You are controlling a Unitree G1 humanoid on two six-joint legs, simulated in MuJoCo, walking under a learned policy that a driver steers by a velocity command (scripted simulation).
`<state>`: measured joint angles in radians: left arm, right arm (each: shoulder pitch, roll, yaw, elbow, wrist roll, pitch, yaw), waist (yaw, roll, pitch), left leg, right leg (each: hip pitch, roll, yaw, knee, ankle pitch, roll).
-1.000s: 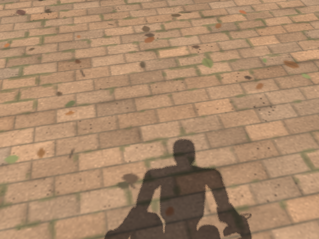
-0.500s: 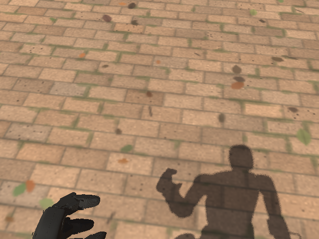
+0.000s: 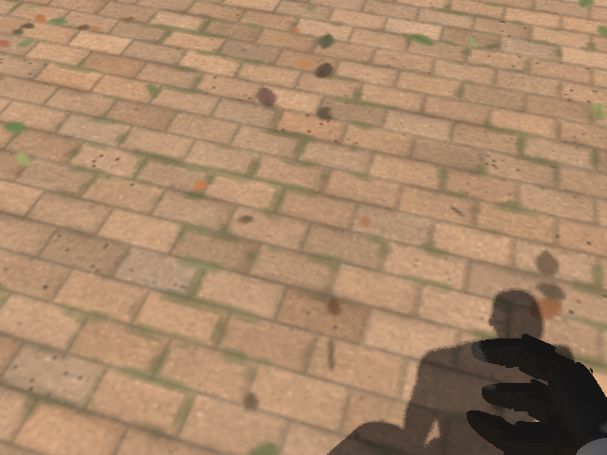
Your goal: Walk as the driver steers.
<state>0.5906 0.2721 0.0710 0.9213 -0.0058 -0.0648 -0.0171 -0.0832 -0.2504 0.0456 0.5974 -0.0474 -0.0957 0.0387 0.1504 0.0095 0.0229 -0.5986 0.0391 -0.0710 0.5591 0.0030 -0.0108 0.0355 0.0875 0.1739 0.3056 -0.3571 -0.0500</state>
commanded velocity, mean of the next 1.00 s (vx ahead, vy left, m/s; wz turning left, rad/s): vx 0.15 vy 0.00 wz -0.32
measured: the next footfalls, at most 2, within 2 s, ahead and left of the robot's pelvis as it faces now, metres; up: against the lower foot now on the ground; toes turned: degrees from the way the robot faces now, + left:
left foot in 0.04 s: +0.24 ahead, +0.14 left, +0.00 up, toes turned -6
right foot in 0.44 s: +0.33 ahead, -0.15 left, +0.00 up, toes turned -28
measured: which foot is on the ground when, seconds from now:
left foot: up 0.00-0.02, down 0.04-0.44, up 0.46-0.80, down 0.82-1.00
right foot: down 0.00-0.04, up 0.06-0.42, down 0.44-0.84, up 0.86-1.00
